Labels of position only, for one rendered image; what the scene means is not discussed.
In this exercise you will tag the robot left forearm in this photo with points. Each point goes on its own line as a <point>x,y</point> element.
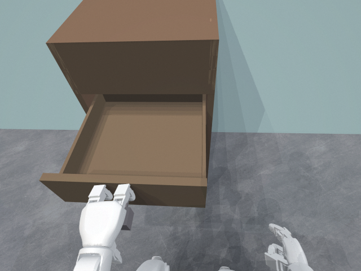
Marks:
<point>94,258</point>

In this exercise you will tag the drawer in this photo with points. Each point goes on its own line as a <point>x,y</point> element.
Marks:
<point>154,142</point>

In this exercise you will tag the left robot thigh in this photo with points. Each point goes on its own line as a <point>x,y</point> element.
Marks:
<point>154,265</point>

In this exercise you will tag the left robot hand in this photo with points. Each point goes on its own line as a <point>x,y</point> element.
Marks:
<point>101,221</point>

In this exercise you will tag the handle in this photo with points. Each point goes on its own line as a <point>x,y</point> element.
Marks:
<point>128,218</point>

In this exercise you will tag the cabinet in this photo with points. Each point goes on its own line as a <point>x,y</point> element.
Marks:
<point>140,47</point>

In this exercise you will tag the right robot hand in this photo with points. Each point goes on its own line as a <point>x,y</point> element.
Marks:
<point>279,258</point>

